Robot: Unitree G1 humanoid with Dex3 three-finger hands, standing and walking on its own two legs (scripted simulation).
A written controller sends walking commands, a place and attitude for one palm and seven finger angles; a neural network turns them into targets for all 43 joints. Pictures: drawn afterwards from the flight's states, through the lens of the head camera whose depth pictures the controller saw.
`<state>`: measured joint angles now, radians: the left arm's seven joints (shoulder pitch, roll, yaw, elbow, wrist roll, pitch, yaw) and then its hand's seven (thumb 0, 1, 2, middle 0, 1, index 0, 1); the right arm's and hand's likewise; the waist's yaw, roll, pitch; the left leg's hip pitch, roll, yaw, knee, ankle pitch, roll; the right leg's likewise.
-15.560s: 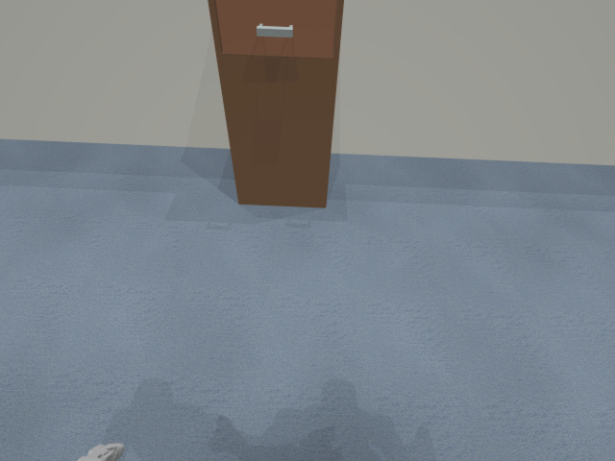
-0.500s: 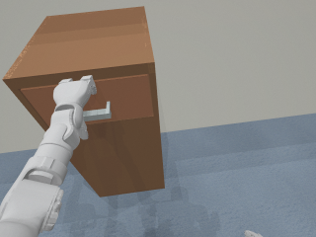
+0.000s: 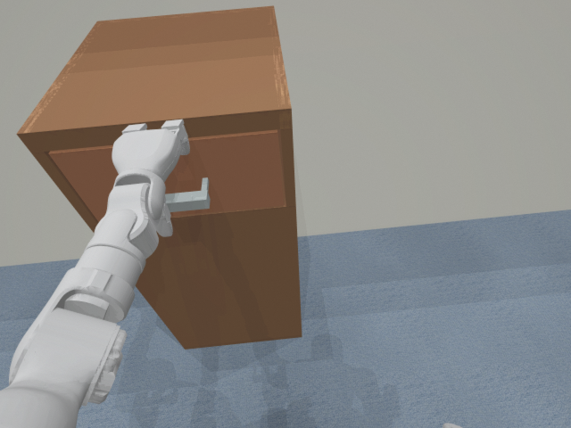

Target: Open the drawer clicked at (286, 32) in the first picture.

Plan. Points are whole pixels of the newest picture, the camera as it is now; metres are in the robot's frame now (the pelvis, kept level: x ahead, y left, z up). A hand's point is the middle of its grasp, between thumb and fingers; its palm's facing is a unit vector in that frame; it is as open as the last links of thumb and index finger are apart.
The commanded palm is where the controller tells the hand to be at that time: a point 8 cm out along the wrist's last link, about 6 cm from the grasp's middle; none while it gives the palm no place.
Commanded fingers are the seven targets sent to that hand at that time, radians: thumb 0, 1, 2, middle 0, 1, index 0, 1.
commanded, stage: lower the fingers behind the handle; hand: left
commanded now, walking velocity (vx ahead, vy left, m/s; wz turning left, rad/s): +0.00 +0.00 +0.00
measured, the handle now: (177, 193) +0.49 +0.22 +0.04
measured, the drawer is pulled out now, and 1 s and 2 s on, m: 0.00 0.00 0.00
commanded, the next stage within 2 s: close the thumb around the handle in 1.70 s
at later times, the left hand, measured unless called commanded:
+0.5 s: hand (163, 201) +0.44 +0.22 +0.08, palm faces +0.00 +0.02 -1.00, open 13.8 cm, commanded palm +0.42 +0.21 +0.13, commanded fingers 0.00 -0.50 0.30 -0.30 -1.20 -0.30 -1.20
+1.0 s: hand (173, 217) +0.44 +0.21 +0.03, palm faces +0.03 -0.01 -1.00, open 13.8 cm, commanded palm +0.42 +0.21 +0.09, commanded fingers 0.00 -0.50 0.30 -0.30 -1.20 -0.30 -1.20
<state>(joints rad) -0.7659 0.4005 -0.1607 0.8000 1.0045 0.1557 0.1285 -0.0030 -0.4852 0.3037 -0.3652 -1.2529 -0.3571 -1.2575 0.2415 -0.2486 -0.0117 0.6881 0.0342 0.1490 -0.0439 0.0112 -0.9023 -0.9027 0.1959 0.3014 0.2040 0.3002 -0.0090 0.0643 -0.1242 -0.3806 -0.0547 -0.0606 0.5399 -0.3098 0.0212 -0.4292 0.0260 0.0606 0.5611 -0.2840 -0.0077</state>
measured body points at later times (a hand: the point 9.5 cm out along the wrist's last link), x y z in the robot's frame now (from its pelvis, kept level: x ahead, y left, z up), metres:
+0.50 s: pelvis +0.00 -0.01 +0.00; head +0.04 -0.03 +0.44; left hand +0.44 +0.21 +0.13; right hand +0.10 -0.26 -0.14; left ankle -0.03 +0.11 -0.73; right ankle -0.01 -0.12 -0.73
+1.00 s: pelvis +0.00 +0.00 -0.01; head +0.06 -0.01 +0.43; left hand +0.44 +0.21 +0.09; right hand +0.08 -0.26 -0.15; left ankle -0.03 +0.11 -0.73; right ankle -0.01 -0.12 -0.73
